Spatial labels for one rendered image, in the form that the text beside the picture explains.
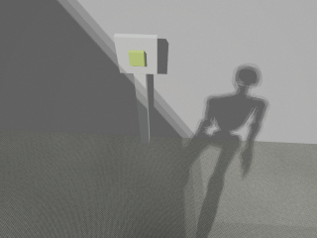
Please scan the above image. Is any panel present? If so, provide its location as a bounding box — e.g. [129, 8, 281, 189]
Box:
[113, 34, 158, 145]

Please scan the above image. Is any button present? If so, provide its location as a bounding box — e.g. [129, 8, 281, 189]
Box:
[128, 50, 145, 66]

